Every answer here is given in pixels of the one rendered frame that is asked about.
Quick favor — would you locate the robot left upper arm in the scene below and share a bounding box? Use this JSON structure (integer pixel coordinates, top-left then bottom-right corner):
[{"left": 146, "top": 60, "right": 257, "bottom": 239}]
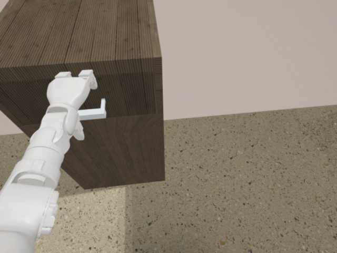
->
[{"left": 0, "top": 183, "right": 59, "bottom": 253}]

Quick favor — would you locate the handle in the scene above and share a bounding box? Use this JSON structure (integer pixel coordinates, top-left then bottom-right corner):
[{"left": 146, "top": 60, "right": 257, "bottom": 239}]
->
[{"left": 77, "top": 99, "right": 106, "bottom": 120}]

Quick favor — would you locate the cabinet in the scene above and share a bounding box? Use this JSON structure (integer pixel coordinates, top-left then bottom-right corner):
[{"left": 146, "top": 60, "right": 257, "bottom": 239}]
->
[{"left": 0, "top": 0, "right": 165, "bottom": 190}]

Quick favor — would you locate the left robot hand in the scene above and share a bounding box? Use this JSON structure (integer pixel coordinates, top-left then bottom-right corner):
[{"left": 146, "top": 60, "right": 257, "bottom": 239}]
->
[{"left": 47, "top": 70, "right": 97, "bottom": 140}]

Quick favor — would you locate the left robot forearm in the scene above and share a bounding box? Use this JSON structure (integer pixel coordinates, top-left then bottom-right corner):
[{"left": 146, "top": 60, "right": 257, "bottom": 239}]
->
[{"left": 0, "top": 103, "right": 78, "bottom": 201}]

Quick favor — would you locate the drawer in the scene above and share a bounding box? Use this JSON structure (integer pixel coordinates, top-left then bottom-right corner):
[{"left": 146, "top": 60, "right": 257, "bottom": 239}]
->
[{"left": 0, "top": 71, "right": 156, "bottom": 125}]

